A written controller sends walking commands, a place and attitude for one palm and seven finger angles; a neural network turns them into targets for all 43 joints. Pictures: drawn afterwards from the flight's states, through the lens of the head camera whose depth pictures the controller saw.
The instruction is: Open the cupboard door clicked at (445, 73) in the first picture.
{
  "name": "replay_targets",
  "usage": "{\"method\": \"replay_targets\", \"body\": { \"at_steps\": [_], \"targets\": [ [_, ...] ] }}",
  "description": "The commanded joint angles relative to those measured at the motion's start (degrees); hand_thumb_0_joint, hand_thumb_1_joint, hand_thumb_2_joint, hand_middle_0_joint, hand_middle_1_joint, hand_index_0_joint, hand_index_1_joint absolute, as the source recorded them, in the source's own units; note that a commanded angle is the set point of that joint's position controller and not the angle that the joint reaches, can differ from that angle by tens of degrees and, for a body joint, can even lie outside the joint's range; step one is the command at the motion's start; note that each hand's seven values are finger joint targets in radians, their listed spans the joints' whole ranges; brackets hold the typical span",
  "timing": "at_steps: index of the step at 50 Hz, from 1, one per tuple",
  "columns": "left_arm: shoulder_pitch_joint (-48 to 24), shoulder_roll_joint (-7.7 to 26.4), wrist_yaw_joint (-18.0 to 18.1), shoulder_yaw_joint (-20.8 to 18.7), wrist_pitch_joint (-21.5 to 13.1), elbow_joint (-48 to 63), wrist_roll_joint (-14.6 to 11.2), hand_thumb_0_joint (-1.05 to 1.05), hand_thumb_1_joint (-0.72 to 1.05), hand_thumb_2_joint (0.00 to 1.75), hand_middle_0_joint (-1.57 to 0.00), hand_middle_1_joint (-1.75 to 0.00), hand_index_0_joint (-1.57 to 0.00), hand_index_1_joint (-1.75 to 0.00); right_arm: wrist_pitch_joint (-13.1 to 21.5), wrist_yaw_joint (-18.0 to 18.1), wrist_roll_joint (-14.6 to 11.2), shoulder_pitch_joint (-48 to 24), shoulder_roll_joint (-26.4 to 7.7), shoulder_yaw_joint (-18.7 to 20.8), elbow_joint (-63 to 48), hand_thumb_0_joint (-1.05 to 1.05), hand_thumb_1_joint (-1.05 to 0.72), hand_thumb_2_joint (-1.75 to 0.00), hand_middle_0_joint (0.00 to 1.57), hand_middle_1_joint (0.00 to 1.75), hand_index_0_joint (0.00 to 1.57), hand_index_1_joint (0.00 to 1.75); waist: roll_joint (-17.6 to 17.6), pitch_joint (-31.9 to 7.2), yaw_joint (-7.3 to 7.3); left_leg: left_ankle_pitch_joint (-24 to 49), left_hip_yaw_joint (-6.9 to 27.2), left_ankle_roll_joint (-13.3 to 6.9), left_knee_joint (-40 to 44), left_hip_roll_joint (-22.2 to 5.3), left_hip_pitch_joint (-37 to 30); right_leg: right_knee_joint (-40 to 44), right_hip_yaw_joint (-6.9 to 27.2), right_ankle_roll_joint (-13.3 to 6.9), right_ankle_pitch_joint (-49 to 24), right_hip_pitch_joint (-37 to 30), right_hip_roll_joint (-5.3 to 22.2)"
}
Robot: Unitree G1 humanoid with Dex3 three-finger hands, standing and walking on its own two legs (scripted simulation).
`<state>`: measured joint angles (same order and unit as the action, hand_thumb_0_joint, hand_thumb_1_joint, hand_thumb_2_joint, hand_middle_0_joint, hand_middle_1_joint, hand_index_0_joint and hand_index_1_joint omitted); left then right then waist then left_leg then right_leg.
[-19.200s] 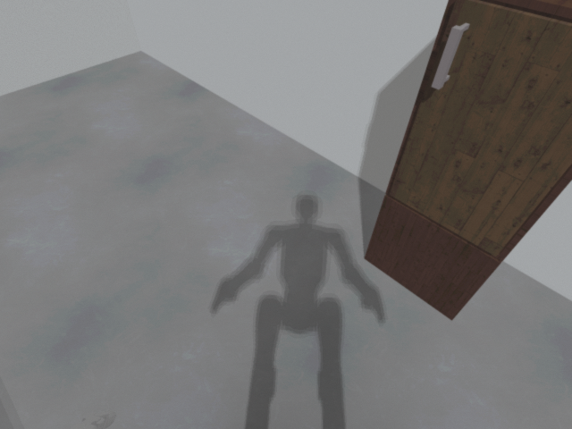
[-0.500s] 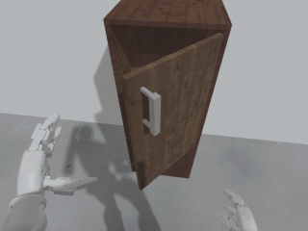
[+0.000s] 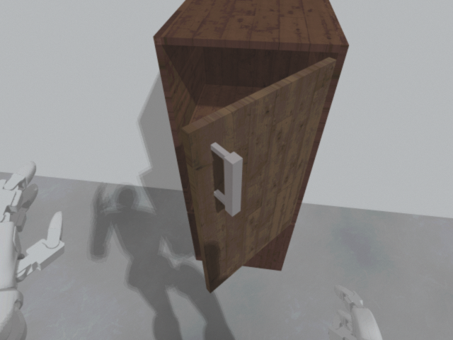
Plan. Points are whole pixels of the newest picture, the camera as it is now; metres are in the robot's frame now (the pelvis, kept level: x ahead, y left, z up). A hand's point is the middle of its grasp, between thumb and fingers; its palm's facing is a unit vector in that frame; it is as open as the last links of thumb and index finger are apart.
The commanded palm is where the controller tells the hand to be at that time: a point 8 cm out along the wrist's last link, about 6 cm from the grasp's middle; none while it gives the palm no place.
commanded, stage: draw the hand back to the body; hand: left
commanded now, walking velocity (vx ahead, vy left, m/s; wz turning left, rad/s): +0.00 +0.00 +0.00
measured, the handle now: (225, 180) +0.34 +0.05 +0.13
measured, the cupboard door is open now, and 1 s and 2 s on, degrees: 49 49 49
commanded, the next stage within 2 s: step back with the hand held close in 0.34 s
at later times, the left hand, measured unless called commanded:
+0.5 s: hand (59, 248) +0.18 +0.25 +0.15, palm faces +0.47 -0.80 -0.38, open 7.4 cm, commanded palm +0.13 +0.29 +0.17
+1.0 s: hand (14, 294) +0.12 +0.27 +0.15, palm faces +0.38 -0.79 -0.49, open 7.4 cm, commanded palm +0.06 +0.31 +0.17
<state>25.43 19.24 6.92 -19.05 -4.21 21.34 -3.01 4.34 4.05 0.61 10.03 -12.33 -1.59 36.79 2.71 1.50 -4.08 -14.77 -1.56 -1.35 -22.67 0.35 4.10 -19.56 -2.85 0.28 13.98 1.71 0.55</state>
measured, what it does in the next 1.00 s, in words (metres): shifts its weight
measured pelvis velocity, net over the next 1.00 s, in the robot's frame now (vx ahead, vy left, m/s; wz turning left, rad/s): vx -0.08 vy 0.01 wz -0.01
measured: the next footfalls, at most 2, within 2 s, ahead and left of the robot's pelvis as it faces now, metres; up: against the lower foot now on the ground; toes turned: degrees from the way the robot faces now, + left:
right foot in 1.70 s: -0.31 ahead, -0.08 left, +0.00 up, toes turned -3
left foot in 1.88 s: -0.16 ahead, +0.10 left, +0.00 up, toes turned +0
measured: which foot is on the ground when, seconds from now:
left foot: down 0.00-1.00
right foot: down 0.00-1.00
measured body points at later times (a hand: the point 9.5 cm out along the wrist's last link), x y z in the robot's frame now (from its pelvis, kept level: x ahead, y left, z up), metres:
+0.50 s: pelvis -0.01 -0.02 +0.00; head -0.03 -0.03 +0.45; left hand +0.15 +0.29 +0.17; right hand +0.17 -0.23 -0.09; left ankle -0.02 +0.10 -0.74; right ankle -0.03 -0.12 -0.74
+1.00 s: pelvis -0.08 +0.01 -0.01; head -0.06 +0.02 +0.44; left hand +0.09 +0.31 +0.18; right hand +0.09 -0.23 -0.08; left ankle -0.02 +0.10 -0.74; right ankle -0.03 -0.12 -0.74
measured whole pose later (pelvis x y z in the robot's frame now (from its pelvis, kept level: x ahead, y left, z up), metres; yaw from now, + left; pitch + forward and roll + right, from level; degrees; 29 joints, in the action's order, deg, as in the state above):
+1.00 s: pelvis -0.08 +0.01 -0.01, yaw +0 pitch -1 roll -1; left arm 32.6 25.3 8.5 -24.2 -9.0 31.4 -2.9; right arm 0.5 5.0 -0.9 10.2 -12.4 0.0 31.2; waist -0.4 3.0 0.0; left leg -11.2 -2.1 -2.5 -31.2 0.2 19.6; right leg -28.4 -2.5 0.9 10.3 17.4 0.8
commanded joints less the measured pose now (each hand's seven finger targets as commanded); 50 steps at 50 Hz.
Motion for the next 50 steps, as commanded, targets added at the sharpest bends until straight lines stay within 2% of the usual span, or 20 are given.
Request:
{"method": "replay_targets", "body": {
  "at_steps": [1,3,9,12,15,21,22,23,24,25,26,28,30,34,35,39,41,44,45,50],
  "targets": [
    [-4.83,8.61,0.82,-4.82,-3.58,11.84,0.04,0.00,0.90,0.90,-0.20,-0.30,-0.20,-0.30,2.98,0.32,0.09,-6.57,-6.30,2.40,-9.07,0.00,-0.90,-0.90,0.20,0.30,0.20,0.30,1.10,-6.19,0.37,25.97,1.99,1.00,1.98,-1.95,-1.80,0.65,0.26,-1.31,-18.34,0.06,-0.47],
    [-5.49,8.60,0.86,-4.38,-3.29,12.11,0.23,0.00,0.90,0.90,-0.20,-0.30,-0.20,-0.30,2.80,0.09,-0.01,-6.48,-6.53,2.54,-9.01,0.00,-0.90,-0.90,0.20,0.30,0.20,0.30,2.13,-5.84,0.53,25.58,2.12,1.10,2.09,-2.04,-1.88,0.74,0.27,-1.31,-17.41,0.63,-0.56],
    [-5.19,9.94,1.00,-5.82,-3.31,11.60,-0.05,0.00,0.90,0.90,-0.20,-0.30,-0.20,-0.30,2.04,0.44,-0.04,-7.11,-6.26,2.65,-9.30,0.00,-0.90,-0.90,0.20,0.30,0.20,0.30,-0.73,-6.11,0.17,21.46,1.60,0.59,2.22,-1.48,-1.19,1.38,0.48,-1.31,-16.94,-0.03,-0.56],
    [-5.82,10.72,1.14,-6.40,-3.70,13.02,0.01,0.00,0.90,0.90,-0.20,-0.30,-0.20,-0.30,2.22,0.68,-0.06,-7.45,-5.97,2.50,-9.25,0.00,-0.90,-0.90,0.20,0.30,0.20,0.30,2.48,-6.51,0.14,21.08,1.39,0.67,2.12,-1.40,-1.65,1.52,0.70,-1.35,-16.70,-0.01,-0.45],
    [-5.44,10.90,1.12,-6.62,-3.73,12.34,-0.06,0.00,0.90,0.90,-0.20,-0.30,-0.20,-0.30,2.55,0.69,-0.07,-7.68,-6.00,2.44,-9.14,0.00,-0.90,-0.90,0.20,0.30,0.20,0.30,2.66,-5.03,0.10,19.26,1.27,0.69,2.25,-1.31,-1.17,2.36,0.76,-1.39,-15.63,0.63,-0.53],
    [-5.11,9.69,0.98,-5.77,-4.15,10.62,-0.23,0.00,0.90,0.90,-0.20,-0.30,-0.20,-0.30,2.73,0.72,-0.11,-7.71,-5.90,2.52,-8.91,0.00,-0.90,-0.90,0.20,0.30,0.20,0.30,0.87,-3.45,0.32,16.41,1.25,0.45,2.93,-1.25,-0.61,3.02,0.82,-1.19,-13.10,1.44,-0.49],
    [-4.81,9.73,0.93,-5.89,-4.13,9.47,-0.41,0.00,0.90,0.90,-0.20,-0.30,-0.20,-0.30,2.66,0.78,-0.17,-7.81,-5.90,2.60,-8.83,0.00,-0.90,-0.90,0.20,0.30,0.20,0.30,-1.12,-2.88,0.29,15.23,1.13,0.31,2.98,-1.31,-0.36,3.35,0.88,-1.01,-12.07,1.93,-0.53],
    [-7.42,11.01,0.95,-6.63,-4.86,14.75,-0.51,0.00,0.90,0.90,-0.20,-0.30,-0.20,-0.30,2.97,0.72,-0.28,-8.23,-5.94,2.65,-9.55,0.00,-0.90,-0.90,0.20,0.30,0.20,0.30,0.86,-5.19,0.10,15.04,1.29,0.25,2.69,-1.13,-1.16,3.33,1.26,-1.06,-11.93,1.07,-0.43],
    [-8.14,18.08,1.06,-13.33,-6.61,16.16,-0.86,0.00,0.90,0.90,-0.20,-0.30,-0.20,-0.30,1.87,0.53,-1.17,-6.75,-7.76,2.73,-11.27,0.00,-0.90,-0.90,0.20,0.30,0.20,0.30,0.29,0.62,2.56,11.71,2.74,-0.99,0.26,-2.03,3.78,6.06,4.98,-0.78,-12.77,8.35,2.31],
    [-7.29,17.66,0.77,-13.14,-7.30,14.55,-0.46,0.00,0.90,0.90,-0.20,-0.30,-0.20,-0.30,1.15,0.56,-1.07,-6.81,-6.91,2.69,-10.36,0.00,-0.90,-0.90,0.20,0.30,0.20,0.30,-0.08,0.72,2.46,9.86,3.20,-0.88,-0.55,-1.91,4.53,6.27,5.16,-1.08,-12.68,8.74,3.66],
    [-1.51,13.00,0.28,-9.31,-6.65,11.55,-0.47,0.00,0.90,0.90,-0.20,-0.30,-0.20,-0.30,0.73,0.51,-0.88,-7.16,-6.65,2.85,-10.33,0.00,-0.90,-0.90,0.20,0.30,0.20,0.30,-2.23,0.40,2.76,10.76,3.14,-0.76,-1.31,-2.01,4.11,6.03,4.92,-1.04,-12.85,9.56,4.19],
    [2.45,10.85,0.01,-7.36,-6.27,12.09,-0.41,0.00,0.90,0.90,-0.20,-0.30,-0.20,-0.30,-0.04,0.27,-0.92,-6.55,-7.21,3.30,-11.19,0.00,-0.90,-0.90,0.20,0.30,0.20,0.30,-2.12,-2.79,3.04,13.26,2.67,-0.69,-2.29,-2.41,3.47,4.46,4.24,-0.72,-14.34,9.85,4.46],
    [5.06,10.99,0.21,-7.72,-6.22,11.93,-0.55,0.00,0.90,0.90,-0.20,-0.30,-0.20,-0.30,-0.57,0.54,-1.04,-6.68,-7.30,3.76,-11.26,0.00,-0.90,-0.90,0.20,0.30,0.20,0.30,-0.98,-6.16,3.07,17.58,2.35,-0.61,-2.80,-3.07,2.64,2.57,3.60,-0.40,-18.66,8.64,4.60],
    [5.44,13.31,0.96,-9.44,-6.15,15.60,-0.64,0.00,0.90,0.90,-0.20,-0.30,-0.20,-0.30,-1.81,0.80,-1.67,-5.61,-7.40,4.49,-12.61,0.00,-0.90,-0.90,0.20,0.30,0.20,0.30,-3.89,-10.91,3.41,21.21,2.21,-0.24,-4.47,-4.05,3.32,-0.79,3.67,-0.04,-23.56,7.17,4.89],
    [5.09,14.90,1.29,-10.65,-6.34,16.65,-0.60,0.00,0.90,0.90,-0.20,-0.30,-0.20,-0.30,-1.89,1.16,-1.57,-6.06,-7.35,4.50,-12.55,0.00,-0.90,-0.90,0.20,0.30,0.20,0.30,-2.59,-11.21,3.33,21.79,2.30,-0.18,-4.53,-4.05,3.63,-1.47,3.62,-0.19,-24.47,7.01,5.20],
    [5.76,15.58,2.15,-11.50,-6.78,19.09,-0.54,0.00,0.90,0.90,-0.20,-0.30,-0.20,-0.30,-1.99,1.53,-1.75,-5.60,-7.04,4.63,-13.54,0.00,-0.90,-0.90,0.20,0.30,0.20,0.30,-3.40,-11.24,3.37,20.06,3.09,-0.18,-4.89,-4.51,6.30,-3.15,4.38,-0.34,-21.47,7.95,5.14],
    [6.31,16.04,2.49,-12.11,-7.11,20.49,-0.51,0.00,0.90,0.90,-0.20,-0.30,-0.20,-0.30,-1.85,1.81,-1.70,-5.72,-7.03,4.61,-13.82,0.00,-0.90,-0.90,0.20,0.30,0.20,0.30,-1.32,-11.35,3.29,19.91,3.90,-0.26,-4.35,-5.10,7.85,-4.38,4.41,-0.42,-20.07,7.55,4.96],
    [7.09,15.25,2.75,-11.87,-7.51,21.19,-0.37,0.00,0.90,0.90,-0.20,-0.30,-0.20,-0.30,-1.50,1.66,-1.60,-5.39,-7.67,4.57,-14.27,0.00,-0.90,-0.90,0.20,0.30,0.20,0.30,1.92,-9.70,3.25,15.75,5.95,-0.76,-1.94,-6.40,12.43,-6.03,3.98,-0.21,-13.26,7.62,3.30],
    [7.37,15.62,2.80,-12.41,-7.75,21.41,-0.16,0.00,0.90,0.90,-0.20,-0.30,-0.20,-0.30,-1.29,1.68,-1.44,-5.80,-7.95,4.68,-14.26,0.00,-0.90,-0.90,0.20,0.30,0.20,0.30,4.32,-9.38,2.99,12.83,6.90,-1.08,-0.34,-7.11,14.43,-6.86,3.63,-0.14,-10.02,7.00,2.73],
    [7.21,13.93,2.88,-12.84,-9.32,19.79,0.89,0.00,0.90,0.90,-0.20,-0.30,-0.20,-0.30,-0.04,1.39,-1.08,-4.82,-8.60,4.60,-14.74,0.00,-0.90,-0.90,0.20,0.30,0.20,0.30,7.04,-5.05,3.38,-12.22,10.86,-3.50,7.34,-10.47,32.00,-14.96,3.22,0.28,-2.07,0.23,0.21]
  ]
}}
